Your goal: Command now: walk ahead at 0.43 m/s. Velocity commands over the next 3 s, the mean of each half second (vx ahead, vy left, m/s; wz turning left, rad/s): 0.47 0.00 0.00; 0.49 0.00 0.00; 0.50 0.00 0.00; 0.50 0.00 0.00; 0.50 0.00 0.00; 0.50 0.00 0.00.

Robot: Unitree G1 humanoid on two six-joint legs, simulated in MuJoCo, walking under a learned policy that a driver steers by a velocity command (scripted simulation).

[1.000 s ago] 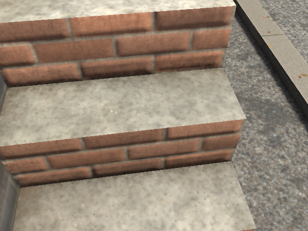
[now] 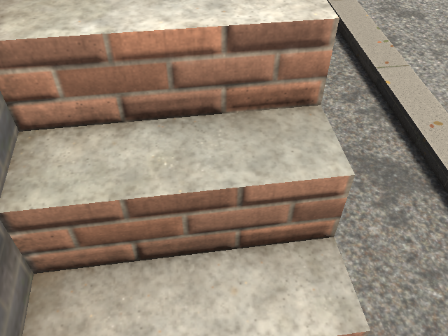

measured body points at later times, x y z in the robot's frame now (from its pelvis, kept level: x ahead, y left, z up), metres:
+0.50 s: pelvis +0.02 +0.01 +0.00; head +0.02 +0.02 +0.45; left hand +0.18 +0.23 -0.11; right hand +0.11 -0.25 -0.13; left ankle -0.06 +0.14 -0.75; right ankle +0.00 -0.13 -0.75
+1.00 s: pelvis +0.00 +0.03 +0.00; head -0.01 +0.04 +0.45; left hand +0.16 +0.25 -0.11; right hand +0.08 -0.22 -0.13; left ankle -0.06 +0.14 -0.75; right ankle +0.00 -0.13 -0.75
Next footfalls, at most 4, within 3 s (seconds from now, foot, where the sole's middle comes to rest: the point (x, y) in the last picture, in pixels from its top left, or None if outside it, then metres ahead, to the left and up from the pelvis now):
none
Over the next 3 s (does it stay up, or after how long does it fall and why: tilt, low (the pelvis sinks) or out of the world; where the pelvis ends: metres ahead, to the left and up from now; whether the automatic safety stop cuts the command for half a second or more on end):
stays up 0.00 0.01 0.00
